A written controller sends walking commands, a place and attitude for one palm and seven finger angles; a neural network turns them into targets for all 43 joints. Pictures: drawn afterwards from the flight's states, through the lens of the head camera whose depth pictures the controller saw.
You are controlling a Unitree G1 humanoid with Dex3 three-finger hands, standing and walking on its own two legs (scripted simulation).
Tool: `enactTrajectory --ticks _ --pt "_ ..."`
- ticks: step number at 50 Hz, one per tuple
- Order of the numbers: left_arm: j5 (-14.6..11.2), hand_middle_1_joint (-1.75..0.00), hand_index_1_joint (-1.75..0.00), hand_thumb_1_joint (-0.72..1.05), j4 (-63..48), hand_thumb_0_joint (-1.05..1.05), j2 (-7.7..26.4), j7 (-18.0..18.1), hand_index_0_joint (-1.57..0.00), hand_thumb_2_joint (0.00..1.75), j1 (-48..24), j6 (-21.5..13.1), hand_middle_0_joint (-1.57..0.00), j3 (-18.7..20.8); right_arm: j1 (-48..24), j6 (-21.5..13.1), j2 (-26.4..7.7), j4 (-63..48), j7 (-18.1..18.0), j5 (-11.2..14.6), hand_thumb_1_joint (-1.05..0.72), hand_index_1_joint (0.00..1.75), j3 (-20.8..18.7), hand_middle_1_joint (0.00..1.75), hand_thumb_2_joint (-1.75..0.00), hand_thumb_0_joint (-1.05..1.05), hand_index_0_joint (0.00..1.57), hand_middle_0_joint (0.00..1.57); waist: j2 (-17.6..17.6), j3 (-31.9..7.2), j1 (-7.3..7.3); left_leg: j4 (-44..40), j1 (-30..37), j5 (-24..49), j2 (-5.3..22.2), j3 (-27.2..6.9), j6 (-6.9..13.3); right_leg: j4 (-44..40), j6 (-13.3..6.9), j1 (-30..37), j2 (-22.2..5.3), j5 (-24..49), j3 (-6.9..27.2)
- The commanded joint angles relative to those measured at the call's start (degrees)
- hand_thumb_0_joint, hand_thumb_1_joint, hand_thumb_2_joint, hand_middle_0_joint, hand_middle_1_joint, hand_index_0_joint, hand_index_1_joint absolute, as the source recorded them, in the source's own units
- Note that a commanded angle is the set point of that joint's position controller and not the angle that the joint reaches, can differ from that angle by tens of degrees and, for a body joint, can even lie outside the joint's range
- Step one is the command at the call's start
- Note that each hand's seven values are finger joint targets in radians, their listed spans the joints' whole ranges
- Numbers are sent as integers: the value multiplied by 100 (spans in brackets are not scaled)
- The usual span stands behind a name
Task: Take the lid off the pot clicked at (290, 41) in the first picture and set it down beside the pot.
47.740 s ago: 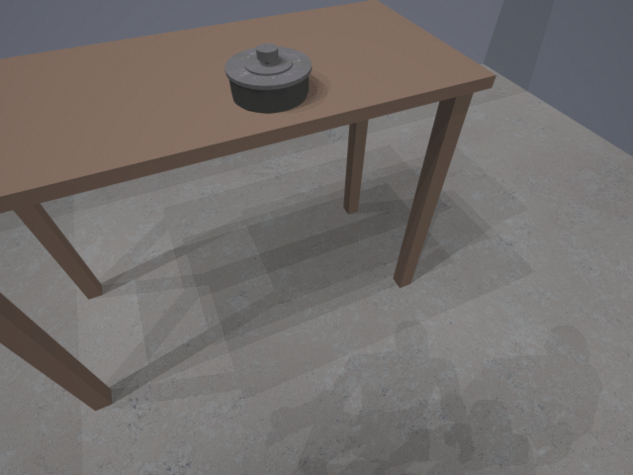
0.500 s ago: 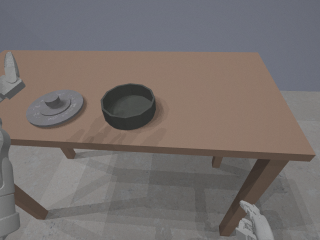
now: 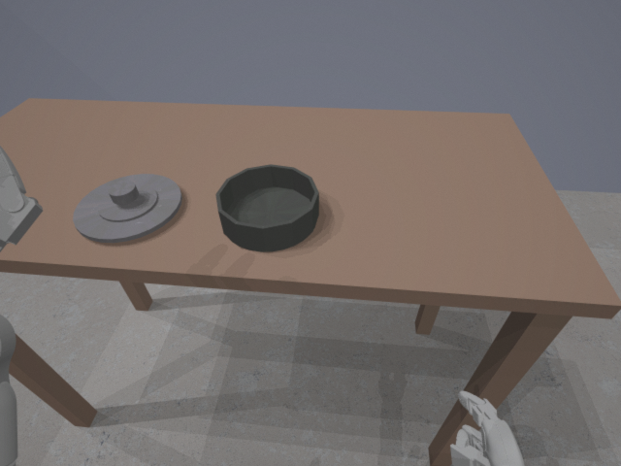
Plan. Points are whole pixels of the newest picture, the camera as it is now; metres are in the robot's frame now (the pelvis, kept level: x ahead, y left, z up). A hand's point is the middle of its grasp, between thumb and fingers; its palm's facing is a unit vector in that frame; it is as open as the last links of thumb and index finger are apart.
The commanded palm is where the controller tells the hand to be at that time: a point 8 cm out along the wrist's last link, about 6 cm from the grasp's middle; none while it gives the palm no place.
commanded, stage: draw the hand back to the body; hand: left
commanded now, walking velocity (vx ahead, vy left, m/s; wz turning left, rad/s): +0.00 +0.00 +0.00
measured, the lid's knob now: (123, 192) +0.47 +0.37 +0.11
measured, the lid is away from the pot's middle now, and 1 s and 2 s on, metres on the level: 0.24 0.24 0.24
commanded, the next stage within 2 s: step back with the hand held close in 0.38 s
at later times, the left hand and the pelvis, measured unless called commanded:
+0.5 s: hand out of the picture +0.16 +0.26 +0.29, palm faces +0.52 -0.82 -0.25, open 7.4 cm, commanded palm +0.11 +0.30 +0.28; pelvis -0.01 +0.02 +0.00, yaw +1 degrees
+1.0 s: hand out of the picture +0.12 +0.26 +0.28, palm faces +0.51 -0.74 -0.45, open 7.4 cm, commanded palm +0.07 +0.33 +0.28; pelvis -0.06 +0.04 -0.02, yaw +1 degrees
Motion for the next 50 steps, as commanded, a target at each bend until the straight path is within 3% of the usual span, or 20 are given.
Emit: enactTrajectory --ticks 1,6,9,11,13,16,24,25,26,27,30,33,37,40,43,45,47,50 --pt "14 -30 -30 90 -1448 0 1275 44 -20 90 -777 -353 -20 495 -1007 -384 -582 -987 -38 -33 -90 30 -179 30 -90 0 20 20 138 -842 47 -140 626 1099 66 -52 194 -248 40 -477 -230 1200 70" --pt "4 -30 -30 90 -1763 0 1157 25 -20 90 -339 -341 -20 456 -1000 -394 -562 -1006 -8 -39 -90 30 -190 30 -90 0 20 20 8 -647 27 -169 532 906 106 -97 169 -302 38 -594 -233 939 54" --pt "27 -30 -30 90 -1984 0 1161 38 -20 90 -12 -370 -20 498 -995 -431 -547 -1026 1 -58 -90 30 -179 30 -90 0 20 20 254 -636 57 -189 518 833 109 -153 147 -295 6 -600 -217 818 61" --pt "27 -30 -30 90 -2066 0 1055 26 -20 90 174 -353 -20 424 -1004 -430 -529 -1046 13 -52 -90 30 -173 30 -90 0 20 20 78 -491 45 -229 446 689 133 -179 126 -322 10 -670 -207 641 33" --pt "26 -30 -30 90 -2160 0 1165 55 -20 90 59 -371 -20 534 -992 -454 -510 -1020 3 -42 -90 30 -156 30 -90 0 20 20 191 -508 23 -237 469 645 132 -200 135 -320 -7 -659 -197 621 49" --pt "48 -30 -30 90 -1978 0 1042 71 -20 90 -84 -345 -20 412 -969 -464 -518 -983 -20 -45 -90 30 -160 30 -90 0 20 20 110 -290 -12 -315 392 345 163 -245 114 -394 -4 -817 -203 300 26" --pt "86 -30 -30 90 -2144 0 1074 92 -20 90 22 -342 -20 444 -1002 -501 -518 -1006 11 -75 -90 30 -139 30 -90 0 20 20 220 -484 52 -393 347 277 160 -373 83 -319 -46 -639 -176 285 35" --pt "279 -30 -30 90 -2854 0 2217 235 -20 90 -1095 -686 -20 1321 -973 -419 -750 -1370 29 24 -90 30 -147 30 -90 0 20 20 100 -194 -118 -99 -240 -231 233 -534 234 -473 10 -1184 -499 412 678" --pt "263 -30 -30 90 -2104 0 1697 258 -20 90 -559 -745 -20 1000 -900 -372 -661 -1206 -2 -25 -90 30 -181 30 -90 0 20 20 -518 -124 -164 136 -343 -214 160 -622 258 -565 -7 -1297 -645 381 780" --pt "316 -30 -30 90 -1822 0 1404 243 -20 90 -78 -693 -20 790 -775 -318 -656 -1235 46 16 -90 30 -229 30 -90 0 20 20 -699 -206 -205 445 -186 -35 154 -580 259 -632 -43 -1532 -794 426 954" --pt "364 -30 -30 90 -1915 0 1237 196 -20 90 240 -699 -20 549 -615 -182 -727 -1320 121 76 -90 30 -321 30 -90 0 20 20 -241 -555 -307 504 -170 509 312 -591 229 -282 -62 -1449 -922 1082 759" --pt "328 -30 -30 90 -2298 0 1382 214 -20 90 635 -720 -20 726 -525 -63 -743 -1474 110 111 -90 30 -341 30 -90 0 20 20 83 -954 -292 235 -256 1118 495 -704 251 185 49 -1128 -727 1461 460" --pt "314 -30 -30 90 -2853 0 1629 262 -20 90 1272 -780 -20 1127 -425 39 -766 -1696 69 115 -90 30 -433 30 -90 0 20 20 31 -1238 -257 121 -652 1632 709 -911 273 634 141 -905 -519 1424 342" --pt "310 -30 -30 90 -3317 0 1735 294 -20 90 1635 -870 -20 1343 -379 17 -773 -1781 87 108 -90 30 -470 30 -90 0 20 20 399 -1441 -247 -2 -861 1736 841 -1036 256 997 170 -842 -378 1059 211" --pt "283 -30 -30 90 -3573 0 1854 345 -20 90 1775 -949 -20 1577 -283 -101 -766 -1774 91 72 -90 30 -494 30 -90 0 20 20 755 -1518 -260 -182 -1128 1325 988 -1159 289 1399 180 -920 -284 267 163" --pt "281 -30 -30 90 -3298 0 1724 387 -20 90 1657 -940 -20 1553 -182 -175 -757 -1695 77 68 -90 30 -523 30 -90 0 20 20 872 -1305 -324 -302 -1533 612 1124 -1222 322 1652 168 -1007 -275 -327 175" --pt "286 -30 -30 90 -3040 0 1709 446 -20 90 1377 -940 -20 1575 -99 -254 -753 -1628 46 86 -90 30 -543 30 -90 0 20 20 728 -1105 -380 -298 -1998 -376 1130 -1240 353 1657 146 -943 -312 -318 237" --pt "293 -30 -30 90 -2578 0 1629 479 -20 90 1056 -886 -20 1460 -23 -306 -749 -1557 9 136 -90 30 -535 30 -90 0 20 20 213 -908 -473 2 -2257 -1491 903 -1130 283 1220 72 -1113 -493 -185 438"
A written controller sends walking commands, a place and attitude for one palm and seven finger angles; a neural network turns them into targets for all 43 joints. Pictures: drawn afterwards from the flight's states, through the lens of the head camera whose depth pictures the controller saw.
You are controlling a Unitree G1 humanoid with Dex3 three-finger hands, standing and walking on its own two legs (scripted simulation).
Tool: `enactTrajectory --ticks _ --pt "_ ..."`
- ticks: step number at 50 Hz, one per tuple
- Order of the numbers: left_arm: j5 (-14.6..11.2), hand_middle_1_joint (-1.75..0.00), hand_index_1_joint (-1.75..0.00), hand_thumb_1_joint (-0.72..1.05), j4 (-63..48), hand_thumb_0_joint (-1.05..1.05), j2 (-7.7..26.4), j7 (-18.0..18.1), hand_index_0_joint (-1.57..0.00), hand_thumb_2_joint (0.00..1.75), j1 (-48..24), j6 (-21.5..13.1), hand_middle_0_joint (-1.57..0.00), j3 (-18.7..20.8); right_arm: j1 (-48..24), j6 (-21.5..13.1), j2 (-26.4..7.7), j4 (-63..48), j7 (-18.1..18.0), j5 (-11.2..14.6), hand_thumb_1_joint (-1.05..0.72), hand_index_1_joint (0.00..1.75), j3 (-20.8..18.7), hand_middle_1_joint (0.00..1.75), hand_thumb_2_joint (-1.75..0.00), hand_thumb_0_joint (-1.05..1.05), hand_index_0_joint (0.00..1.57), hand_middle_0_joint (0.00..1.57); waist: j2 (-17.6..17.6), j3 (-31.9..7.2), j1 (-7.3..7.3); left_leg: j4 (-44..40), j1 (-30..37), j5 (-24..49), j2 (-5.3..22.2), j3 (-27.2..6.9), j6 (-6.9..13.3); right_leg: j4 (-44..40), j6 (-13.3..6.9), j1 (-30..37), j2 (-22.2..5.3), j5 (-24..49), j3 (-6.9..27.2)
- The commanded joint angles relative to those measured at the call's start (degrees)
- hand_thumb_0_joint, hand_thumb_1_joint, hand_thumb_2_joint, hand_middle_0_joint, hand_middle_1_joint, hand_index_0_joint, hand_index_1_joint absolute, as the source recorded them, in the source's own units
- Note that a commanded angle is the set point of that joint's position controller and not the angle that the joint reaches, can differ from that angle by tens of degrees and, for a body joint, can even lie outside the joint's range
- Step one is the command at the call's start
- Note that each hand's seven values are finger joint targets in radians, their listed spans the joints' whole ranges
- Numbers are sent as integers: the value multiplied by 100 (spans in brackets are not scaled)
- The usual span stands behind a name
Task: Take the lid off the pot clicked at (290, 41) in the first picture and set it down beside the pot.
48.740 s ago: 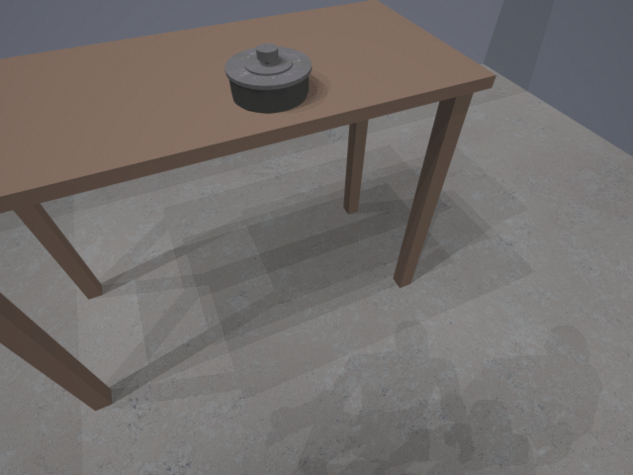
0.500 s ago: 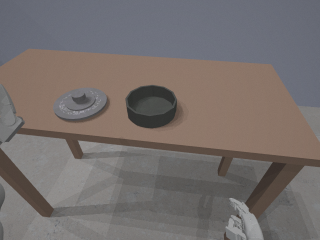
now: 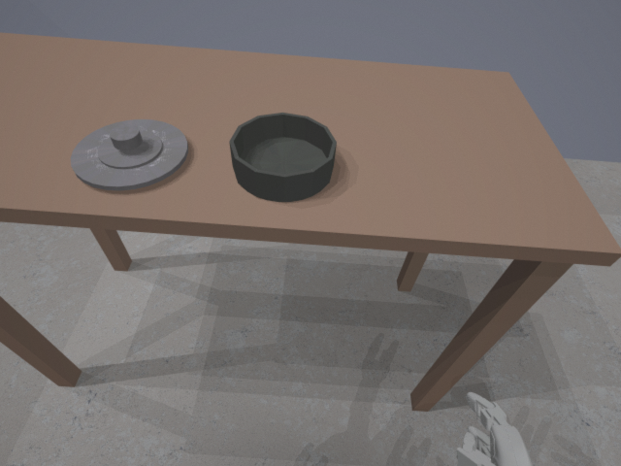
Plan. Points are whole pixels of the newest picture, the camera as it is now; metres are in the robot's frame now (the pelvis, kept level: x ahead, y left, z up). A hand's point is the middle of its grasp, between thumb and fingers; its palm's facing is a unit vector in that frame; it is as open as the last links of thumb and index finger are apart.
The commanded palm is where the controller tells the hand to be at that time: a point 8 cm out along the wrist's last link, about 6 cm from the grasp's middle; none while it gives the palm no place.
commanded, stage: step back with the hand held close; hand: left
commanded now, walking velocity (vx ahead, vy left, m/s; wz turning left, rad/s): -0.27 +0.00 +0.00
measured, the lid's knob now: (126, 137) +0.53 +0.32 +0.12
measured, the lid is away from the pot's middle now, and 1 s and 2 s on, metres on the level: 0.24 0.24 0.24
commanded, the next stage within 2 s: stop stepping back and stand still in 0.66 s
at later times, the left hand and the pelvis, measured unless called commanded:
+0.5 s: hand out of the picture +0.11 +0.24 +0.32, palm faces +0.54 -0.80 -0.26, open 7.4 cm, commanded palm +0.05 +0.29 +0.30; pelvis -0.08 +0.01 +0.00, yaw +0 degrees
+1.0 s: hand out of the picture -0.05 +0.25 +0.31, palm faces +0.46 -0.74 -0.49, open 7.5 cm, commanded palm -0.09 +0.32 +0.30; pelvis -0.23 +0.04 +0.00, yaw -2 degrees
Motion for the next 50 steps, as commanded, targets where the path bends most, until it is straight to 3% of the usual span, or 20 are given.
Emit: enactTrajectory --ticks 1,9,13,15,18,23,25,27,30,33,35,37,38,39,40,42,45,47,49,50 --pt "-17 -30 -30 90 -200 0 845 205 -20 90 -956 -184 -20 517 -482 -397 -824 -791 -110 58 -90 30 -275 30 -90 0 20 20 404 -678 -121 -948 -579 -2115 1086 -1216 -118 -327 -252 451 -309 -518 422" --pt "83 -30 -30 90 -143 0 796 285 -20 90 -1186 -167 -20 94 -398 -372 -734 -654 -127 45 -90 30 -196 30 -90 0 20 20 -264 -517 -220 923 663 -1278 553 -837 -262 -1330 -593 -1319 -1274 -731 957" --pt "43 -30 -30 90 -720 0 926 356 -20 90 -1122 -332 -20 331 -584 -425 -847 -875 -197 13 -90 30 -149 30 -90 0 20 20 1008 -412 -156 -973 -105 -2502 1260 -1826 -19 -67 -273 -1017 -267 -1469 251" --pt "38 -30 -30 90 -934 0 863 367 -20 90 -1381 -347 -20 440 -554 -558 -776 -899 -204 -82 -90 30 -178 30 -90 0 20 20 1910 -723 -154 -2625 -1398 -3472 2110 -2738 232 2748 -56 72 498 -1572 185" --pt "-106 -30 -30 90 -677 0 931 384 -20 90 -1372 -243 -20 523 -480 -679 -676 -734 -76 -99 -90 30 -321 30 -90 0 20 20 997 -1018 -112 -2155 -518 -2217 1968 -2221 290 3268 -62 -393 425 -1748 425" --pt "-171 -30 -30 90 -483 0 776 322 -20 90 -1121 -67 -20 295 -572 -680 -527 -614 2 -113 -90 30 -278 30 -90 0 20 20 1629 -1322 -76 -2402 39 -2006 1540 -1439 -325 655 -273 564 433 -1960 -279" --pt "-138 -30 -30 90 -481 0 803 224 -20 90 -1112 -124 -20 153 -413 -551 -553 -506 19 -144 -90 30 -298 30 -90 0 20 20 1191 -1518 -118 -1439 415 -1678 1266 -1026 -691 -1050 -577 793 -79 -1229 -23" --pt "-42 -30 -30 90 -734 0 1176 217 -20 90 -1330 -341 -20 174 -397 -473 -481 -426 -27 -95 -90 30 -217 30 -90 0 20 20 -729 -1298 -187 1940 961 -1029 330 -261 -756 -2148 -1031 -631 -1977 396 1355" --pt "8 -30 -30 90 -362 0 938 112 -20 90 -1610 -191 -20 119 -667 -476 -437 -449 -47 26 -90 30 -208 30 -90 0 20 20 -1671 -606 -201 3029 -392 -1559 482 -586 -568 -1173 -944 -239 -1993 3092 667" --pt "44 -30 -30 90 -188 0 778 106 -20 90 -1811 -150 -20 -85 -813 -388 -567 -447 -202 41 -90 30 -105 30 -90 0 20 20 231 10 -335 64 210 85 528 -374 -548 0 -493 -145 -1384 3018 195" --pt "-76 -30 -30 90 -586 0 945 136 -20 90 -1843 -272 -20 195 -782 -522 -760 -584 -145 -77 -90 30 -240 30 -90 0 20 20 2004 -680 -151 -1262 839 3428 1888 -1961 60 1767 -17 -512 204 -642 99" --pt "-233 -30 -30 90 -332 0 1054 103 -20 90 -1779 -393 -20 534 -609 -739 -698 -504 22 -116 -90 30 -382 30 -90 0 20 20 1423 -1330 -117 -1595 957 2130 2204 -2534 334 3259 -56 -868 567 -2343 584" --pt "213 -30 -30 90 4626 0 -1763 -644 -20 90 625 740 -20 -2768 1027 -1056 -1835 1092 167 -132 -90 30 -518 30 -90 0 20 20 1729 -1260 -886 193 1364 6032 1787 -2370 -63 3909 230 -2011 304 -1523 1135" --pt "-284 -30 -30 90 -2521 0 1253 -183 -20 90 -2233 47 -20 336 -847 -697 -317 -900 406 187 -90 30 -402 30 -90 0 20 20 997 -2460 47 -1459 1874 2774 1918 -1974 -54 3878 196 -690 722 -2022 843" --pt "-281 -30 -30 90 -2265 0 2207 53 -20 90 -1770 -286 -20 1332 -673 -734 -745 -933 172 77 -90 30 -458 30 -90 0 20 20 270 -2141 -129 -1484 1071 288 1903 -2301 152 3932 86 -797 504 -1953 625" --pt "-390 -30 -30 90 -2391 0 1377 183 -20 90 113 -59 -20 1057 -906 -613 -446 -967 278 14 -90 30 -272 30 -90 0 20 20 1118 -1793 27 -2372 66 -2418 1599 -1850 -25 3201 -27 -249 508 -1588 106" --pt "-235 -30 -30 90 -2415 0 1306 326 -20 90 342 -24 -20 1071 -861 -659 -367 -779 183 -104 -90 30 -194 30 -90 0 20 20 2629 -1670 80 -2762 -609 -3182 1155 -1118 -569 1029 -256 1280 616 -1963 -611" --pt "-72 -30 -30 90 -1029 0 1274 316 -20 90 76 60 -20 955 -574 -608 -493 -598 65 -192 -90 30 -250 30 -90 0 20 20 1905 -1511 29 -1847 -595 -2579 631 -557 -839 -882 -459 2069 511 -1545 -668" --pt "12 -30 -30 90 -186 0 1296 204 -20 90 -920 3 -20 650 -313 -395 -571 -436 -40 -138 -90 30 -334 30 -90 0 20 20 -686 -1137 -205 2530 754 -1326 -12 79 -657 -2035 -1049 -203 -1341 -124 567" --pt "28 -30 -30 90 -295 0 1705 202 -20 90 -1659 35 -20 866 -326 -318 -706 -309 -48 -79 -90 30 -248 30 -90 0 20 20 -739 -976 -334 4094 234 -1086 50 -121 -587 -1901 -1136 -884 -1777 87 624"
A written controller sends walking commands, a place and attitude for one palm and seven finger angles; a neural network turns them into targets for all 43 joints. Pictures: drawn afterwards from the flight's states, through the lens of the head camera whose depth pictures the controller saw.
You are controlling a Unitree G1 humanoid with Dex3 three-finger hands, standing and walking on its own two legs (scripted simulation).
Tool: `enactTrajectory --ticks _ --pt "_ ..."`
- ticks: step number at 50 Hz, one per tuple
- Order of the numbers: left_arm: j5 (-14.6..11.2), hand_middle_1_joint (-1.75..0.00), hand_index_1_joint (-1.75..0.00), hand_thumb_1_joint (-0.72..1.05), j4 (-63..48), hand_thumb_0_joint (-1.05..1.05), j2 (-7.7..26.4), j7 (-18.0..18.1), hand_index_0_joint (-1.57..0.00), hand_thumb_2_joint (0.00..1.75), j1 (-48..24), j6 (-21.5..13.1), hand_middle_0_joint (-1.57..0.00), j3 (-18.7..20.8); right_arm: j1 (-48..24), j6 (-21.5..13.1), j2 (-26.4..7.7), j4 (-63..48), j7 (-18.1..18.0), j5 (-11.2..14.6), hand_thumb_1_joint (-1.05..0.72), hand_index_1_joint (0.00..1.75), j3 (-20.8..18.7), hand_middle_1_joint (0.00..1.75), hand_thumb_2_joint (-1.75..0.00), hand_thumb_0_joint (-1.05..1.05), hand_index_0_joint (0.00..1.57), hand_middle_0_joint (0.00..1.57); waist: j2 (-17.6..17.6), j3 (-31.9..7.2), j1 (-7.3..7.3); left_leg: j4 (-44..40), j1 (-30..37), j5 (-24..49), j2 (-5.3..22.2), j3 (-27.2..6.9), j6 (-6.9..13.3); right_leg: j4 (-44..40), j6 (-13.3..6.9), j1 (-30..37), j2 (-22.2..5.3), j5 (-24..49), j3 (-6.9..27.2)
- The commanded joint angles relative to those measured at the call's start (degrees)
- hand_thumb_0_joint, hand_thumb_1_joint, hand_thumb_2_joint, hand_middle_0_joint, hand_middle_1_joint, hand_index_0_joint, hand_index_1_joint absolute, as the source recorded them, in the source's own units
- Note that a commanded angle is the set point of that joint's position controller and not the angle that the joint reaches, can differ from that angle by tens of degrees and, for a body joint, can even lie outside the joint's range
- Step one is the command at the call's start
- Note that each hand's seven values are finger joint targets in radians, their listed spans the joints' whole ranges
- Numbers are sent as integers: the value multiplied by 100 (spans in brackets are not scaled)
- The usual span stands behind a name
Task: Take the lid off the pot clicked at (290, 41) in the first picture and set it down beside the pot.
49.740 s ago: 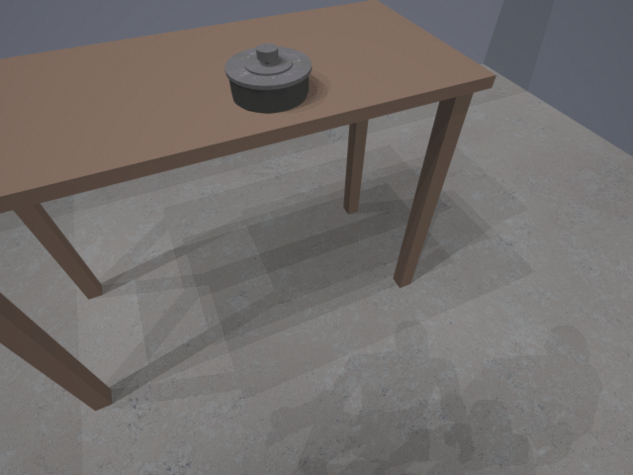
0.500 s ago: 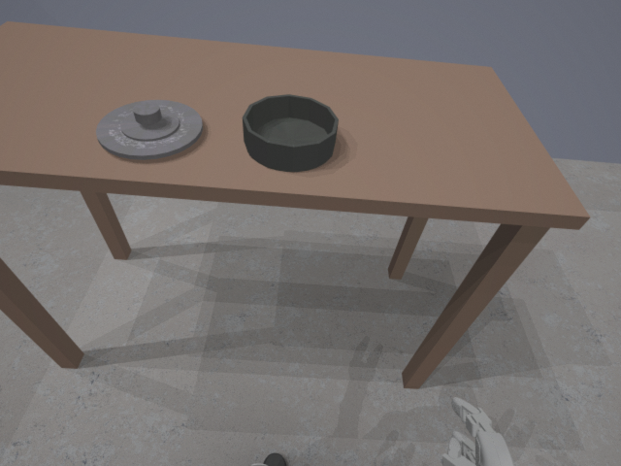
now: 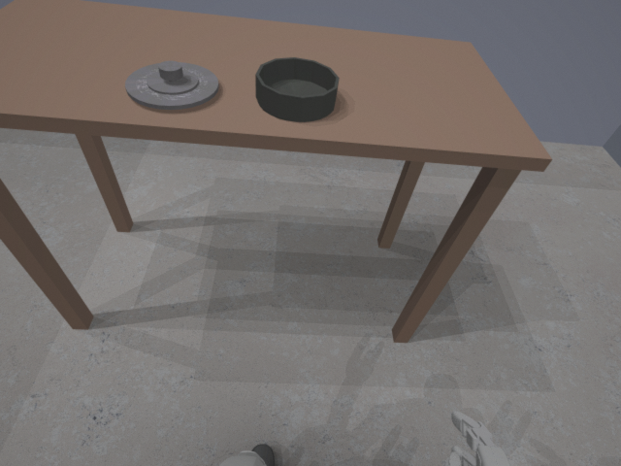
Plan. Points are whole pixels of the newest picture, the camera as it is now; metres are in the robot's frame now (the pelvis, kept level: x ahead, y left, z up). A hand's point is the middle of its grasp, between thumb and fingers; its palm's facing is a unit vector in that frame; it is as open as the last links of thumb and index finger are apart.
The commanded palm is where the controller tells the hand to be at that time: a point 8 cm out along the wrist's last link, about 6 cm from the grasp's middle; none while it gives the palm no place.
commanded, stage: stop stepping back and stand still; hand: left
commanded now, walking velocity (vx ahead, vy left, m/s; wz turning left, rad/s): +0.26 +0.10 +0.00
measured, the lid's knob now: (170, 70) +0.75 +0.31 +0.12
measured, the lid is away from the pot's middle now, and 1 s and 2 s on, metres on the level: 0.24 0.24 0.24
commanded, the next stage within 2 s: let the arm hang, fingers relaxed in 1.34 s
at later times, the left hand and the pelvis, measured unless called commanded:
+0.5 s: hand out of the picture +0.12 +0.24 +0.31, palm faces +0.57 -0.70 -0.44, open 7.4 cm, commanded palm +0.07 +0.31 +0.30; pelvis -0.05 +0.02 -0.01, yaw +3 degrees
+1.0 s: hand out of the picture +0.00 +0.22 -0.18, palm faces +0.21 -0.95 -0.25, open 6.8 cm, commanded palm none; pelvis +0.00 +0.02 +0.00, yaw +8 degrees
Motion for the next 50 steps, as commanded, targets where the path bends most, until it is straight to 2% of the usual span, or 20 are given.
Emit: enactTrajectory --ticks 1,3,8,11,13,18,20,21,22,24,27,28,29,31,33,36,38,44,47,50 --pt "102 -30 -30 90 857 0 1059 44 -20 90 -2330 -47 -20 383 -721 -39 -970 -480 -220 158 -90 30 -225 30 -90 0 20 20 -899 -502 -207 4785 662 -841 118 -436 -52 -1731 -693 -2158 -2339 -1524 1924" --pt "79 -30 -30 90 1561 0 462 -55 -20 90 -2985 95 -20 -308 -1013 53 -1109 -629 -254 266 -90 30 -226 30 -90 0 20 20 -810 867 -226 4261 393 -779 524 -543 58 -1909 -502 -3054 -2149 -2606 2004" --pt "134 -30 -30 90 2002 0 -141 22 -20 90 -3025 132 -20 -1193 -1201 -152 -981 -700 -449 237 -90 30 -11 30 -90 0 20 20 242 668 -22 -35 1469 -1647 356 313 387 -778 -319 -1609 -1496 -2051 983" --pt "17 -30 -30 90 325 0 193 -43 -20 90 -2300 -19 -20 -799 -830 -267 -1182 -1065 -293 233 -90 30 -124 30 -90 0 20 20 1477 -354 -7 -1628 2457 -1583 1868 -2070 1178 2898 425 -2009 240 -784 -265" --pt "-17 -30 -30 90 -134 0 525 -23 -20 90 -2051 -193 -20 -256 -893 -414 -980 -975 -136 170 -90 30 -174 30 -90 0 20 20 1510 264 -132 -2435 1231 -3366 2458 -3597 1603 4131 395 -2730 -223 -535 823" --pt "80 -30 -30 90 -1263 0 753 170 -20 90 -744 -437 -20 295 -1086 -463 -838 -862 -97 75 -90 30 -50 30 -90 0 20 20 2256 -359 163 -1605 1064 -1763 1520 -893 704 1226 314 -718 -235 -151 40" --pt "144 -30 -30 90 -651 0 556 244 -20 90 -687 -328 -20 293 -953 -373 -860 -801 -160 75 -90 30 -110 30 -90 0 20 20 1753 -689 165 -669 386 -2044 1101 -333 511 211 258 962 6 -72 -127" --pt "187 -30 -30 90 -393 0 517 267 -20 90 -1005 -272 -20 227 -949 -336 -851 -770 -180 99 -90 30 -159 30 -90 0 20 20 788 -712 153 561 -169 -1882 733 -49 399 -253 -58 1417 -468 -314 770" --pt "178 -30 -30 90 107 0 699 287 -20 90 -1346 -217 -20 299 -840 -297 -857 -645 -202 129 -90 30 -230 30 -90 0 20 20 -595 -748 63 2098 -719 -1647 243 211 222 -943 -651 1406 -1609 -669 2906" --pt "156 -30 -30 90 854 0 731 320 -20 90 -2036 -285 -20 312 -704 -290 -906 -429 -176 147 -90 30 -259 30 -90 0 20 20 -369 -745 -43 3263 -511 -1551 384 -300 169 -1207 -960 802 -2425 372 3666" --pt "84 -30 -30 90 1481 0 298 171 -20 90 -1852 -246 -20 23 -813 -89 -921 -440 -196 218 -90 30 -227 30 -90 0 20 20 -502 37 -12 2098 391 -1067 530 -267 234 -935 -701 -246 -2030 1003 2261" --pt "702 -30 -30 90 5576 0 -1708 -498 -20 90 -1044 753 -20 -2917 -421 -478 -1566 734 184 215 -90 30 -545 30 -90 0 20 20 -261 -71 -551 1752 345 -1294 1156 -213 202 338 -456 -858 -2260 1920 386" --pt "767 -30 -30 90 5718 0 -2011 -709 -20 90 -621 1250 -20 -3150 -185 -263 -1353 701 190 183 -90 30 -399 30 -90 0 20 20 116 -56 -503 967 1734 -199 677 59 89 1032 -101 -2001 -1569 1431 161" --pt "833 -30 -30 90 6212 0 -2241 -824 -20 90 -441 1357 -20 -3183 -3 73 -1545 727 179 -32 -90 30 -411 30 -90 0 20 20 1338 143 -136 -608 1289 659 1733 -2230 1016 2936 528 -2551 -271 -866 -169" --pt "807 -30 -30 90 6412 0 -1976 -829 -20 90 -1273 1212 -20 -3256 -166 46 -1919 359 88 -250 -90 30 -474 30 -90 0 20 20 -298 529 -98 -801 683 1693 2126 -3437 1528 3240 522 -2400 -371 -891 1008" --pt "721 -30 -30 90 8025 0 -1724 -769 -20 90 -996 1233 -20 -3262 -622 239 -1516 611 -22 -274 -90 30 -305 30 -90 0 20 20 -101 -81 378 236 199 2089 1243 -1449 730 1378 479 -317 -417 535 915" --pt "749 -30 -30 90 8834 0 -1130 -670 -20 90 -1019 1183 -20 -3347 -546 444 -938 710 -3 -99 -90 30 -262 30 -90 0 20 20 -1642 309 183 2106 -87 -1357 -58 -41 11 -555 44 -382 -1831 2311 3030" --pt "784 -30 -30 90 10166 0 -1830 -491 -20 90 -1148 994 -20 -3278 39 479 -570 1473 -45 -107 -90 30 -334 30 -90 0 20 20 379 -440 -132 1250 950 -1181 313 -103 35 29 -619 361 -1546 4746 2254" --pt "606 -30 -30 90 10538 0 -2067 -552 -20 90 -847 1039 -20 -3492 449 411 -584 1822 -87 -111 -90 30 -276 30 -90 0 20 20 882 -762 -1 -239 2685 2431 993 -673 444 594 160 -225 -646 3334 1196" --pt "593 -30 -30 90 10898 0 -2130 -571 -20 90 -924 1099 -20 -3639 540 449 -673 2023 -199 -57 -90 30 -276 30 -90 0 20 20 1470 -456 -34 -243 2887 3534 1218 -698 669 348 348 -379 -380 2160 771"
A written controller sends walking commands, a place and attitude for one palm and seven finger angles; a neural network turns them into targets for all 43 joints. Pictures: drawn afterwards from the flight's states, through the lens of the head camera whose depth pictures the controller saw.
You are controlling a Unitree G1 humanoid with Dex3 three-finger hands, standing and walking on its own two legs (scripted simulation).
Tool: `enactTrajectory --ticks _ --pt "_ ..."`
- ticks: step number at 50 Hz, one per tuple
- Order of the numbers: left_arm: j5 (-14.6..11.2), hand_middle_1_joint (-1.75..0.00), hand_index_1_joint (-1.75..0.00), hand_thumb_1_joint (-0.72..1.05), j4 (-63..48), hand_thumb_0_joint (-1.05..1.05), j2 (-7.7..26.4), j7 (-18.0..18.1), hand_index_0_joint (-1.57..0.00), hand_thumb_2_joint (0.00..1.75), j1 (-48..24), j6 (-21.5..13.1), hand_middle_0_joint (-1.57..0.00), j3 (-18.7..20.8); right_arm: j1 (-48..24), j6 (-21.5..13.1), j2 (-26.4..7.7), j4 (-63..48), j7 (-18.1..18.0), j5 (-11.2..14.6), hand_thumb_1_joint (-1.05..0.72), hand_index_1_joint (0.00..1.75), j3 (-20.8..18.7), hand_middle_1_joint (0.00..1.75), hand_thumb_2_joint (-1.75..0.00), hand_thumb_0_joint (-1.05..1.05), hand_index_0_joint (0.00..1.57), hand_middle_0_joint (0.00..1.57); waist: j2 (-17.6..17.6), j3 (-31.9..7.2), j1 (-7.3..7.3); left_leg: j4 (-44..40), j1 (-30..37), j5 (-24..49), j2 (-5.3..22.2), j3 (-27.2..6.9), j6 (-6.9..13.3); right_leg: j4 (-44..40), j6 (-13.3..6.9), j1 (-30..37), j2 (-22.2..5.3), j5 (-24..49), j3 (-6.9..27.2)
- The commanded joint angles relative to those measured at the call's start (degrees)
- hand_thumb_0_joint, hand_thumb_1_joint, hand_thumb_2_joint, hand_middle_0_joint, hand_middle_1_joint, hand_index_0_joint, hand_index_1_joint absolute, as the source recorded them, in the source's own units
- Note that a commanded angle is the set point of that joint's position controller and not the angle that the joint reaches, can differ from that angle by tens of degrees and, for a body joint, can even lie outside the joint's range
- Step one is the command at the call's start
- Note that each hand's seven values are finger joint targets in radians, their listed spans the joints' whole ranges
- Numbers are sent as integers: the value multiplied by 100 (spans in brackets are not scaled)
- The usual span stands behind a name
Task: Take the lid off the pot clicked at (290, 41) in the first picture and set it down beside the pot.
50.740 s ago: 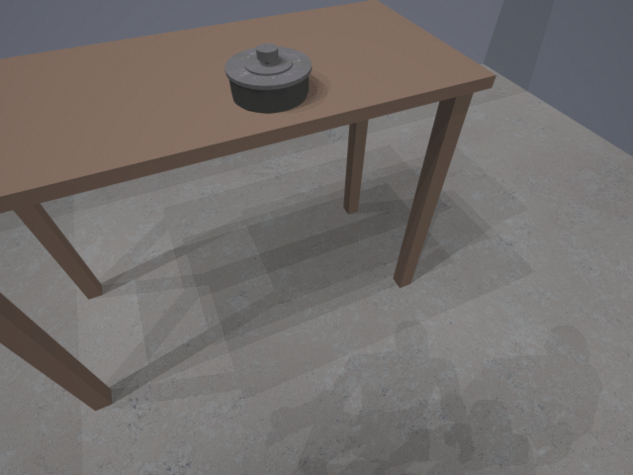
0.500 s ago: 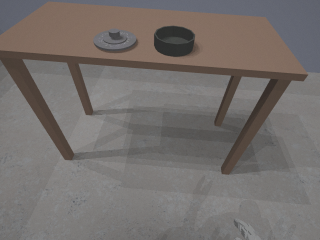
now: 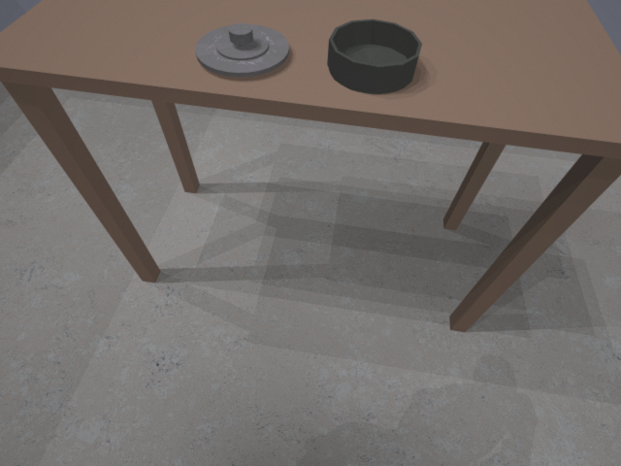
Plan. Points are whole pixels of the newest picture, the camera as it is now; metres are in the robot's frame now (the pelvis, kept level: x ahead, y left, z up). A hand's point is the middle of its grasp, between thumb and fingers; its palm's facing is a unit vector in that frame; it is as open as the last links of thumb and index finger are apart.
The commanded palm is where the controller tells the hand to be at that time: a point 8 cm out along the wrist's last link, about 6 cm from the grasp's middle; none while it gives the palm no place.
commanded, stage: stop stepping back and stand still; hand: left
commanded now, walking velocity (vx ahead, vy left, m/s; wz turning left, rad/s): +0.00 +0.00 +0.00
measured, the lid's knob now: (241, 34) +0.78 +0.17 +0.13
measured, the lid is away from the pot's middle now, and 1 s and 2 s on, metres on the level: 0.24 0.24 0.24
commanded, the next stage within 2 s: let the arm hang, fingers relaxed in 0.34 s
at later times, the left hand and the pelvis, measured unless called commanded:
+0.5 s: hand out of the picture +0.05 +0.19 -0.16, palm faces +0.00 -0.98 -0.22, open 7.3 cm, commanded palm none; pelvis +0.00 +0.02 +0.01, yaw -2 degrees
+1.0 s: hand out of the picture -0.02 +0.18 -0.17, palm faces +0.01 -0.99 -0.17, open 7.4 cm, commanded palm none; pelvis -0.01 +0.02 +0.01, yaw -2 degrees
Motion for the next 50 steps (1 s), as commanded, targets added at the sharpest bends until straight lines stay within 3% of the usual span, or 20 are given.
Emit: enactTrajectory --ticks 1,4,7,10,18,25,30,50 --pt "-29 -30 -30 90 58 0 435 -51 -20 90 33 -115 -20 -137 336 -193 -522 -132 -157 52 -90 30 -50 30 -90 0 20 20 1013 -997 -90 -804 1316 4004 931 -542 513 -465 111 254 -452 2081 245" --pt "0 -30 -30 90 347 0 467 -23 -20 90 136 -117 -20 -205 299 -190 -417 -29 -134 81 -90 30 -33 30 -90 0 20 20 195 -803 -63 -801 1004 2722 642 -256 281 -881 -15 596 -669 2658 513" --pt "8 -30 -30 90 497 0 458 6 -20 90 99 -128 -20 -242 333 -180 -371 125 -103 81 -90 30 -19 30 -90 0 20 20 -145 -636 -98 -955 928 1991 542 -171 221 -1023 -57 613 -738 2640 610" --pt "17 -30 -30 90 599 0 416 12 -20 90 65 -115 -20 -253 339 -197 -329 284 -96 71 -90 30 -3 30 -90 0 20 20 -82 -355 -87 -1136 875 1896 553 -211 250 -1055 -54 468 -712 2353 584" --pt "29 -30 -30 90 746 0 318 17 -20 90 89 -123 -20 -213 366 -241 -274 466 -112 52 -90 30 16 30 -90 0 20 20 61 -275 -46 -1199 962 2082 549 -215 284 -1052 -47 430 -697 2236 551" --pt "25 -30 -30 90 731 0 316 -12 -20 90 5 -107 -20 -216 396 -234 -271 511 -106 35 -90 30 24 30 -90 0 20 20 137 14 -60 -1375 767 1556 549 -275 292 -1155 -43 314 -666 1781 564" --pt "30 -30 -30 90 740 0 299 -14 -20 90 54 -123 -20 -221 427 -239 -285 521 -91 38 -90 30 14 30 -90 0 20 20 2 -47 -70 -1389 781 1373 534 -271 293 -1217 -44 316 -679 1689 604" --pt "39 -30 -30 90 936 0 92 4 -20 90 397 -146 -20 -250 536 -253 -176 627 -109 50 -90 30 20 30 -90 0 20 20 88 -3 -82 -1389 830 1249 540 -290 306 -1220 -33 140 -658 1500 587"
